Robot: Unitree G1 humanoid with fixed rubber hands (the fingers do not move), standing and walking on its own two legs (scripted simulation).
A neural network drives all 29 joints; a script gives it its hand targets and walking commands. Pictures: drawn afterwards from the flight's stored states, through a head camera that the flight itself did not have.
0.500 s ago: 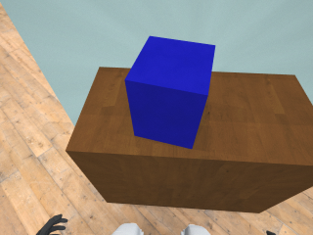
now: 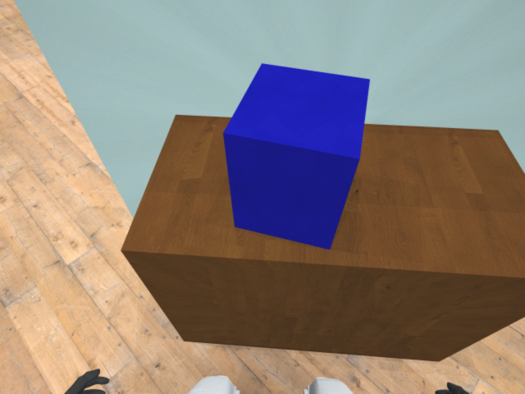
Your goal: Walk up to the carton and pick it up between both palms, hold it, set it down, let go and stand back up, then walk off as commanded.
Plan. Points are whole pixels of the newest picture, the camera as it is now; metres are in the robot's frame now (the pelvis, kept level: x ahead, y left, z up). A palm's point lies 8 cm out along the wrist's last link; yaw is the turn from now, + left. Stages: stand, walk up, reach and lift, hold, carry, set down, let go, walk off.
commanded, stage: walk up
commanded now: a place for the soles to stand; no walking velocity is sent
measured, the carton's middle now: (296, 159) +0.51 -0.04 +0.04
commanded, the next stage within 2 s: reach and lift in 0.04 s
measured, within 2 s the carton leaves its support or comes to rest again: neither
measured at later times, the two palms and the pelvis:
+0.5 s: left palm (140, 320) +0.23 +0.22 -0.05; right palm out of the picture +0.09 -0.28 -0.08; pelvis +0.00 +0.00 +0.02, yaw -3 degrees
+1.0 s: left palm (118, 316) +0.23 +0.24 -0.03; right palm out of the picture +0.13 -0.20 -0.04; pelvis +0.02 +0.02 +0.02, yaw -3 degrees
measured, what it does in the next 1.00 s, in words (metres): stands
